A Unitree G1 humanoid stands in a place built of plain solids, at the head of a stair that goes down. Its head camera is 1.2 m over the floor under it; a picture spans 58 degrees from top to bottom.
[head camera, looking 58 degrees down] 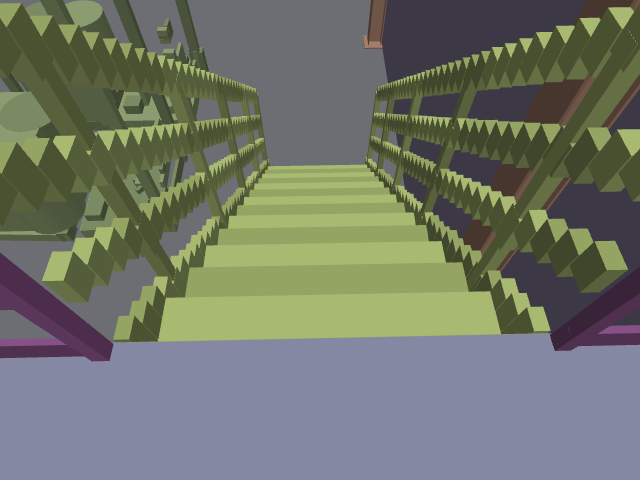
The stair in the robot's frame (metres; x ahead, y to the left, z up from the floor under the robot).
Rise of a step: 0.20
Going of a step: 0.23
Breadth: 1.24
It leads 1 degrees to the left of straight ahead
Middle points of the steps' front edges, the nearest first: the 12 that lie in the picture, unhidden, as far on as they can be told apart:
0.42 -0.04 0.00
0.65 -0.03 -0.20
0.88 -0.03 -0.40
1.11 -0.02 -0.60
1.34 -0.02 -0.80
1.57 -0.01 -1.00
1.79 -0.01 -1.20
2.02 0.00 -1.40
2.25 0.00 -1.60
2.48 0.01 -1.80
2.71 0.01 -2.00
2.94 0.02 -2.20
